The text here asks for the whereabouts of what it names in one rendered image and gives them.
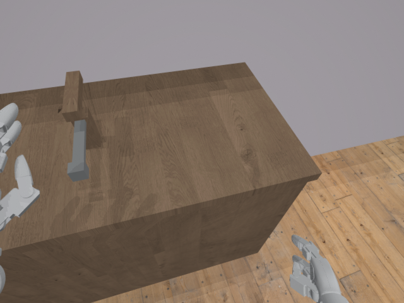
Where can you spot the right robot hand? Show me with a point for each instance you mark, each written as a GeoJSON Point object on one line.
{"type": "Point", "coordinates": [318, 277]}

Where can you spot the left robot hand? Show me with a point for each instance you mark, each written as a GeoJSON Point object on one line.
{"type": "Point", "coordinates": [17, 201]}

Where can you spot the counter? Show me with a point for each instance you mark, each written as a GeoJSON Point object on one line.
{"type": "Point", "coordinates": [187, 170]}

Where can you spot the tap lever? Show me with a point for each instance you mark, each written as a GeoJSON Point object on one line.
{"type": "Point", "coordinates": [78, 169]}

